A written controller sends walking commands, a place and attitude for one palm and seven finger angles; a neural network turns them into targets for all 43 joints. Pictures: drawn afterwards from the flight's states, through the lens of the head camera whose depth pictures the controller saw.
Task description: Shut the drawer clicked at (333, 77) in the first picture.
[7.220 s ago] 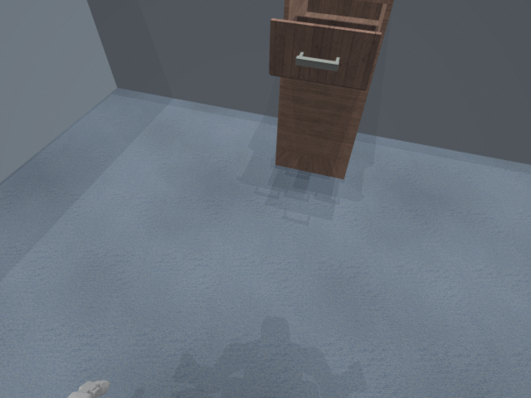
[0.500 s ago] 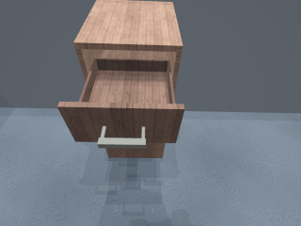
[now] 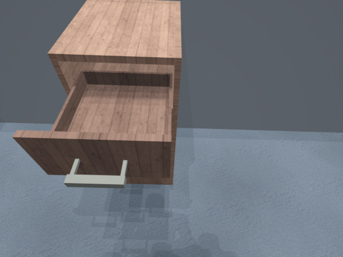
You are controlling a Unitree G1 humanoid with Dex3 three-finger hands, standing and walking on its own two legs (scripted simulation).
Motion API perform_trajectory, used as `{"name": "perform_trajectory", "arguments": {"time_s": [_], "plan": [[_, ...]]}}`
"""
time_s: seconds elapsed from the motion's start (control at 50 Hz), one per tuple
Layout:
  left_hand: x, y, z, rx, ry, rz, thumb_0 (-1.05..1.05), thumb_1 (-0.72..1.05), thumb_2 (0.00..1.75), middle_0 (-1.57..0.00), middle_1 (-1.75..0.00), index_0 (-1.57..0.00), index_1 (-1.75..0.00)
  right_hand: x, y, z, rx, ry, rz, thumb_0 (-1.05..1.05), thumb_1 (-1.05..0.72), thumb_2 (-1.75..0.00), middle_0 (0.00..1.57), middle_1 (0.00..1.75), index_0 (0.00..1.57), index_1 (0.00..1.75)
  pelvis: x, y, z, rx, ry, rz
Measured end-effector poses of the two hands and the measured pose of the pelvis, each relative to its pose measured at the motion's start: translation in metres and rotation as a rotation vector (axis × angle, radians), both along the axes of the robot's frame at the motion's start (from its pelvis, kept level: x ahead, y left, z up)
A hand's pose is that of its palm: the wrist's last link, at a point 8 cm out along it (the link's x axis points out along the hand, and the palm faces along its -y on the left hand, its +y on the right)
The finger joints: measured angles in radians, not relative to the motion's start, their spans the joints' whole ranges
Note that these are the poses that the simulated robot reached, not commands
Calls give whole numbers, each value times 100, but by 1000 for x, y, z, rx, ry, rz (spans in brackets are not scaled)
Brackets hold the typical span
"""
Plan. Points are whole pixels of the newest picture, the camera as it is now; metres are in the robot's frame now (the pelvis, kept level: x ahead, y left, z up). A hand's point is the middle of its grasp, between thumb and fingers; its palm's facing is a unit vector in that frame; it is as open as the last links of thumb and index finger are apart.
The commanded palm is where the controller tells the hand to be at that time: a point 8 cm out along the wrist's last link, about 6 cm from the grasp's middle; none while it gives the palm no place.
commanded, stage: come to a stop and stand still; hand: left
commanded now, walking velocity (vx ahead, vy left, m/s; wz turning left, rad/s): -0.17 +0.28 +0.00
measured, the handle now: (98, 172) +0.30 +0.20 +0.01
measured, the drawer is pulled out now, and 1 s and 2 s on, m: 0.29 0.29 0.29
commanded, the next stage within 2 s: look again from close up in 1.16 s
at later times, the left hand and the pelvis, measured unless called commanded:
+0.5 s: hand out of the picture +0.03 +0.20 -0.17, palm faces +0.00 -0.97 -0.26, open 7.4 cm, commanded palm none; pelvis -0.01 +0.01 -0.01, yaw -1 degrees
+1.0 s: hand out of the picture -0.07 +0.22 -0.18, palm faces +0.05 -0.99 -0.16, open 7.4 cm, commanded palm none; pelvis -0.04 +0.05 +0.00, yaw +2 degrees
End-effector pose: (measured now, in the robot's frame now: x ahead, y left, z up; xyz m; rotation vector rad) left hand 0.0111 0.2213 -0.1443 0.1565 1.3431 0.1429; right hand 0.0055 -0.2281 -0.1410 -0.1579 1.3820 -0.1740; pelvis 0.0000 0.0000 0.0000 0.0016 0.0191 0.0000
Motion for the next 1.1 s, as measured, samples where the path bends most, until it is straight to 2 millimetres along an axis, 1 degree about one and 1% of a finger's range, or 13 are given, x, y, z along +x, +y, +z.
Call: {"name": "perform_trajectory", "arguments": {"time_s": [0.08,0.14,0.2,0.28,0.34,0.44,0.6,0.68,0.78,0.86,0.92,1.0,1.1], "plan": [[-7,-11,-4,-27,46,4,0,93,90,-21,-30,-20,-30,48,-1,2,0,-103,19,0,-92,-90,20,30,20,30,8,-2,-1,-3,-10,-15],[-8,-12,-11,-36,62,22,0,92,90,-21,-30,-20,-30,72,3,1,1,-151,35,0,-92,-90,20,30,20,30,12,-1,-6,1,-30,-18],[-3,-9,-11,-23,52,35,0,91,90,-21,-30,-20,-30,85,7,3,2,-177,60,0,-91,-90,20,30,20,30,13,0,-6,10,-36,-24],[4,-1,-5,4,21,31,0,91,90,-21,-30,-20,-30,90,10,1,14,-192,76,0,-91,-90,20,30,20,30,8,1,-5,10,-36,-21],[6,4,0,24,3,18,0,91,90,-21,-30,-20,-30,84,12,0,27,-190,71,0,-91,-90,20,30,20,30,3,1,-4,10,-33,-20],[8,14,5,59,-42,-21,0,91,90,-21,-30,-20,-30,65,10,-3,32,-206,38,0,-91,-90,20,30,20,30,-5,6,-6,-4,-39,-26],[19,32,1,41,-150,-40,0,90,90,-20,-30,-20,-30,11,16,0,2,-162,11,0,-91,-90,20,30,20,30,-20,19,-9,-9,-81,-4],[16,38,0,18,-164,-42,0,90,90,-20,-30,-20,-30,-17,23,3,-8,-100,17,0,-91,-90,20,30,20,30,-30,28,-7,-20,-62,5],[-6,45,-2,-3,-116,-25,0,90,90,-20,-30,-20,-30,-44,33,6,-16,-26,15,0,-91,-90,20,30,20,30,-37,37,-4,-27,-41,13],[-34,48,-5,-15,-47,2,0,90,90,-20,-30,-20,-30,-52,40,7,-14,-1,16,1,-91,-90,20,30,20,30,-38,43,-3,-27,-40,19],[-56,48,-7,-23,4,23,0,90,90,-20,-30,-20,-30,-49,46,7,-8,-4,23,1,-91,-90,20,30,20,30,-37,46,-2,-26,-44,23],[-82,46,-8,-36,64,46,0,91,90,-20,-30,-20,-30,-38,53,6,2,-26,37,1,-91,-90,20,30,20,30,-36,49,-1,-25,-46,26],[-104,40,-8,-56,121,68,0,91,90,-20,-30,-20,-30,-25,56,7,-5,-40,54,1,-93,-90,20,30,20,30,-34,54,0,-25,-41,31]]}}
